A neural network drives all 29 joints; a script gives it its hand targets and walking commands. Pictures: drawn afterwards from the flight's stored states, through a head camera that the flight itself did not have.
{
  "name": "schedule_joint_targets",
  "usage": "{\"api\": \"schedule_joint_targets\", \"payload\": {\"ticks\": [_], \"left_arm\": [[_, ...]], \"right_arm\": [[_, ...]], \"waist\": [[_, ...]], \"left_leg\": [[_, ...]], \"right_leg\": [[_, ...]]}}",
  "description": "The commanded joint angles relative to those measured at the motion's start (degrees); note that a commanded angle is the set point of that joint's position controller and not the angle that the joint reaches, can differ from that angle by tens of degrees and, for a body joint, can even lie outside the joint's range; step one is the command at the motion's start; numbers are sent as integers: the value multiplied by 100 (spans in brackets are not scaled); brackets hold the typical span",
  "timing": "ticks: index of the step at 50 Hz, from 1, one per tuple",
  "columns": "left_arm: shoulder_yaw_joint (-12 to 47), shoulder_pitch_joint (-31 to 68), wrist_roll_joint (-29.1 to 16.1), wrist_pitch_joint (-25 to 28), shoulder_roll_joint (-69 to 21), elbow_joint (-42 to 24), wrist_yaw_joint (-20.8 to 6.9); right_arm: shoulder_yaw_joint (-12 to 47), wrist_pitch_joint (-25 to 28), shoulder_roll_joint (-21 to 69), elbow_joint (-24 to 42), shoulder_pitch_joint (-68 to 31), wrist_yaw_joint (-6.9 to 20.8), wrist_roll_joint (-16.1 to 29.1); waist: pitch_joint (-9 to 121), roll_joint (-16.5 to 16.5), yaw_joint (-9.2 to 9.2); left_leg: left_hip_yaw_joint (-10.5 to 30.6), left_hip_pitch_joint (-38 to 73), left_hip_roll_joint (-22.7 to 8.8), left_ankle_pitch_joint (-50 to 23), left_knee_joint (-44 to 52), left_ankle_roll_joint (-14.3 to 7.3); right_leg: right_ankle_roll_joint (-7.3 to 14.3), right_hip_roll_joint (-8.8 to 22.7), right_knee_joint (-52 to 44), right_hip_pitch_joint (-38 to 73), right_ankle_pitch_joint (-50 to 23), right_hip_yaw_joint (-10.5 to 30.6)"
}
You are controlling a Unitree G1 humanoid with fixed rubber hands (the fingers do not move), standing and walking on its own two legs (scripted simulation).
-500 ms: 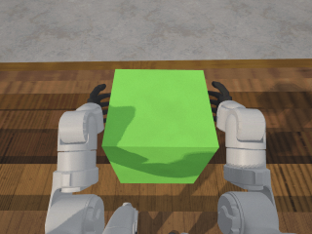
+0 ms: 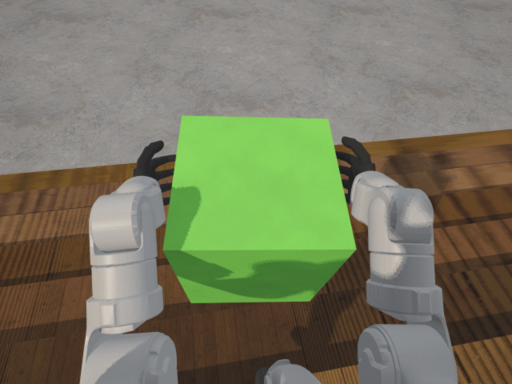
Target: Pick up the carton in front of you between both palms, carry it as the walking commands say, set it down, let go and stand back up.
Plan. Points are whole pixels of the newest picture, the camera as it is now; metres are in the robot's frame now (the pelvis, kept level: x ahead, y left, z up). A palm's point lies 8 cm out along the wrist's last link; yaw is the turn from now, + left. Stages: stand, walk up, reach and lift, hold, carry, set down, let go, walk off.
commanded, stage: carry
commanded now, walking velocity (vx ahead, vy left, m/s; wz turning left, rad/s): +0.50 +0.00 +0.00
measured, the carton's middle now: (253, 219) +0.36 -0.03 +0.05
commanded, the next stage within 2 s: none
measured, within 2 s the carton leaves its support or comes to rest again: neither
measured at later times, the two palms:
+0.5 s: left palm (160, 141) +0.74 +0.17 -0.11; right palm (270, 135) +0.74 -0.13 -0.11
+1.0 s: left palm (180, 111) +1.08 +0.15 -0.28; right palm (257, 101) +1.11 -0.15 -0.27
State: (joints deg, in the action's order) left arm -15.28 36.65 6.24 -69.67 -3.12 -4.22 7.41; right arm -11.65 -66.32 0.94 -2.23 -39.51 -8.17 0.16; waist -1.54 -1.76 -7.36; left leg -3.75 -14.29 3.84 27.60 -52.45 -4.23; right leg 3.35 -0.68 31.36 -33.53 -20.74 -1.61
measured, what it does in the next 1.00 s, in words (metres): goes down: right foot 0.12 m lower, then left foot 0.13 m lower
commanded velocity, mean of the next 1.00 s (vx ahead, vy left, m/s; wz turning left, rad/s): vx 0.50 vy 0.00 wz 0.00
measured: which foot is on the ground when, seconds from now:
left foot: down 0.00-0.04, up 0.06-0.40, down 0.42-0.84, up 0.86-1.00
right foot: up 0.00-0.04, down 0.06-0.42, up 0.44-0.78, down 0.80-1.00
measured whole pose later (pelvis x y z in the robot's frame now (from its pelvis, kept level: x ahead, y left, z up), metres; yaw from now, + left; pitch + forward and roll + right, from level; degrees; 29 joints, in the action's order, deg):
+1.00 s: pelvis +0.75 -0.03 -0.35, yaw +0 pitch +4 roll +0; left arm -10.1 29.5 1.6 -62.3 -1.1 3.6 8.3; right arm -11.1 -61.9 2.4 -5.4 -31.7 -8.0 -1.7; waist -1.4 -1.3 4.4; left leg 3.1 -39.5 -0.5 24.5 -72.6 -0.6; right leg 9.4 -7.6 41.3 -24.3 21.3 -4.6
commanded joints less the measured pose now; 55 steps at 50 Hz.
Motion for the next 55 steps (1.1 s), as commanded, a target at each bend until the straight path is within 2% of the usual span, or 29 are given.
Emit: {"api": "schedule_joint_targets", "payload": {"ticks": [1, 2, 3, 4, 5, 6, 7, 9, 11, 15, 19, 20, 21, 22, 23, 25, 27, 30, 33, 35, 38, 40, 41, 42, 43, 45, 48, 52, 55], "left_arm": [[3739, 3481, -1777, 118, -4850, 282, -1159], [3678, 3576, -1844, 84, -4812, 392, -1207], [3594, 3607, -1949, 21, -4729, 601, -1256], [3565, 3643, -2103, -66, -4553, 1010, -1286], [3541, 4113, -2302, -65, -4474, 1141, -1323], [3646, 4334, -2559, 32, -4839, 1172, -1384], [3750, 4694, -2835, 58, -5479, 902, -1425], [3978, 5284, -3240, 44, -6065, 618, -1463], [4036, 5510, -3507, 149, -6395, 479, -1462], [4221, 5656, -3801, 390, -6910, 97, -1499], [4391, 5257, -3770, 609, -6803, -116, -1443], [4455, 5109, -3697, 628, -6761, -68, -1425], [4499, 4883, -3635, 637, -6690, -1, -1422], [4471, 4667, -3533, 602, -6555, 122, -1422], [4314, 4405, -3323, 525, -6403, 352, -1383], [4147, 3833, -2944, 477, -6042, 582, -1319], [3954, 3364, -2627, 559, -6016, 657, -1275], [3835, 3476, -2247, 775, -5961, 378, -1225], [3866, 3425, -2056, 1035, -5781, 34, -1122], [3855, 3158, -1855, 1137, -5492, -123, -1033], [3918, 3175, -1681, 1169, -4969, -518, -953], [3922, 2980, -1658, 1077, -4676, -520, -954], [3908, 2736, -1681, 1008, -4529, -394, -987], [3924, 2552, -1704, 946, -4332, -10, -1009], [4037, 2291, -1939, 913, -4707, 187, -1066], [4430, 3083, -2436, 816, -5169, -126, -1176], [4828, 3734, -3113, 849, -5864, -203, -1356], [5021, 4201, -3549, 970, -6345, -283, -1521], [4978, 4281, -3743, 1023, -6280, -302, -1565]], "right_arm": [[4037, -74, 6157, -61, -3462, 1691, 2491], [3904, -101, 6122, -204, -3548, 1683, 2390], [3714, -165, 6016, -391, -3701, 1652, 2226], [3486, -305, 5754, -731, -3754, 1594, 2078], [3210, -450, 5575, -833, -3574, 1497, 1920], [3022, -491, 5334, -440, -3884, 1426, 1820], [3044, -492, 5384, -369, -4364, 1406, 1802], [2876, -395, 5782, -499, -4017, 1361, 1728], [2768, -309, 6026, -443, -3954, 1330, 1662], [2792, -69, 6008, 71, -3970, 1211, 1426], [3101, 64, 5807, 522, -3800, 1137, 1379], [3199, 74, 5756, 614, -3649, 1138, 1390], [3285, 85, 5660, 643, -3422, 1163, 1397], [3319, 86, 5508, 501, -3332, 1181, 1396], [3271, 120, 5433, 73, -2920, 1199, 1368], [3619, 170, 5937, 128, -2837, 1278, 1703], [4056, 250, 6213, 391, -3205, 1358, 2122], [4554, 480, 6709, 1060, -4169, 1464, 2718], [4866, 661, 6846, 1216, -4213, 1536, 3062], [4919, 761, 6798, 1159, -4021, 1568, 3142], [4878, 852, 6537, 872, -3512, 1595, 3060], [4784, 816, 6389, 573, -3186, 1581, 2982], [4651, 774, 6264, 423, -3023, 1557, 2841], [4452, 646, 6153, 274, -2759, 1517, 2745], [4298, 541, 5731, 377, -2610, 1452, 2507], [4040, 459, 5772, 219, -2834, 1377, 2176], [3704, 480, 5773, 233, -2510, 1302, 1726], [3583, 665, 5774, 446, -2712, 1204, 1394], [3637, 722, 5605, 671, -2806, 1075, 1238]], "waist": [[2815, 744, 1179], [2473, -15, 1588], [1856, -814, 1855], [1816, -1014, 1266], [2762, -1352, 1128], [2985, -1118, 1198], [1778, 393, 979], [2059, 551, 1049], [2624, -347, 1141], [2714, 210, 1474], [2766, -371, 1293], [3162, -500, 687], [3117, 168, 1], [2782, 1597, 111], [3386, 1653, 329], [3275, 689, 190], [3503, 213, 224], [3091, 362, 166], [3128, 311, -219], [2982, 179, -189], [2654, 990, 78], [3283, 835, 1048], [3136, -326, 1464], [3819, -1305, 900], [4385, -823, 1311], [2943, 266, 1111], [2915, 212, 1048], [3058, -118, 1163], [2838, 119, 1603]], "left_leg": [[189, -440, -727, -3595, -1177, -219], [42, -1073, -451, -3034, -2453, -35], [77, -2030, 88, 113, -3842, 196], [723, -3239, 207, 623, -3865, 42], [1176, -4072, 42, 150, -3960, 112], [1459, -3825, -304, 149, -3740, 120], [1120, -3163, -557, -308, -2147, 254], [848, -2906, -560, -564, -1450, 369], [532, -2675, -512, -1756, -1394, 199], [249, -2209, -167, -4061, 966, 69], [-263, 439, 95, -5493, 2046, -1], [59, 1534, -190, -5556, 1828, -264], [279, 2182, -489, -4865, 2274, -532], [792, 2959, -1141, -6090, 2078, -637], [2612, 4257, -2164, -6782, 1295, -1344], [2590, 3847, -1783, -5684, 1162, -1085], [2990, 3320, -1899, -5267, 1024, -1426], [3014, 1982, -1604, -5398, 1484, -1358], [1999, 2345, -624, -4737, 375, -603], [1448, 1233, -295, -3808, 192, -571], [1069, 678, -374, -3262, -511, -380], [650, -418, -697, -4174, -2330, -130], [448, -1513, -212, -1595, -4118, 174], [787, -3655, 122, 1405, -5368, 545], [934, -4028, -105, 876, -5437, 382], [704, -3401, -411, 379, -3480, 329], [813, -3374, -507, -482, -1867, 390], [493, -3479, -512, -1640, -1516, 263], [-38, -2902, -122, -4039, 800, 173]], "right_leg": [[136, -74, -212, 3556, -1026, -340], [264, 52, -857, 4011, -583, -261], [363, 657, -1074, 4238, -74, 437], [149, 1057, 344, 5053, -2549, 944], [1417, 2119, 207, 5613, -448, 2644], [2021, 2586, -235, 4484, 2394, 3993], [1487, 1790, -144, 2879, 1352, 3289], [1365, 1525, 81, 2686, 265, 2693], [1189, 1320, 624, 2839, -785, 2405], [990, 388, 1420, 2626, 1928, 1749], [645, 88, 2525, 1385, 2741, 675], [506, 382, 3587, 1066, 1651, 502], [244, 290, 4976, 476, 1609, 208], [-97, -336, 6397, -772, 5504, -113], [-242, -351, 6736, -2050, 5955, 388], [-167, 152, 5310, -2459, 4949, 693], [-252, 206, 4592, -2610, 4586, 704], [-377, 35, 3133, -1519, 4524, 364], [-140, -162, 2004, -1697, 1760, -52], [-126, -419, 401, 101, 391, -398], [24, -167, -805, 1562, -474, -231], [330, 76, -123, 4027, -881, -357], [530, 620, -432, 4659, -428, 325], [1379, 2108, 695, 6616, -1198, 2363], [1783, 2384, 162, 6419, 1557, 3440], [979, 1445, 299, 4670, 126, 2327], [1034, 1339, 140, 3648, 714, 2711], [810, 1121, 676, 3855, -1163, 2136], [447, 106, 1386, 3549, 562, 1266]]}}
